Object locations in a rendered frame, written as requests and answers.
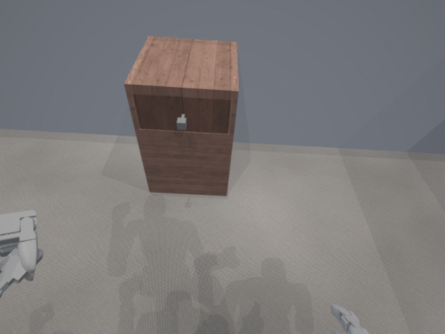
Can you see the cabinet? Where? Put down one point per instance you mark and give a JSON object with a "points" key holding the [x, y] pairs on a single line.
{"points": [[185, 162]]}

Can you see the right robot hand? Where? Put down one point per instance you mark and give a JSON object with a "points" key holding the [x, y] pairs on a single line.
{"points": [[349, 322]]}

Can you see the drawer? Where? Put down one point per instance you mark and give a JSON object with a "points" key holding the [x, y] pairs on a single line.
{"points": [[203, 114]]}

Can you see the left robot hand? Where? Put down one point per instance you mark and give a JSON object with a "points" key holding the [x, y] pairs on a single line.
{"points": [[19, 246]]}

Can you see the handle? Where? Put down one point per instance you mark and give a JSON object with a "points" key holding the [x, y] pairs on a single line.
{"points": [[181, 122]]}

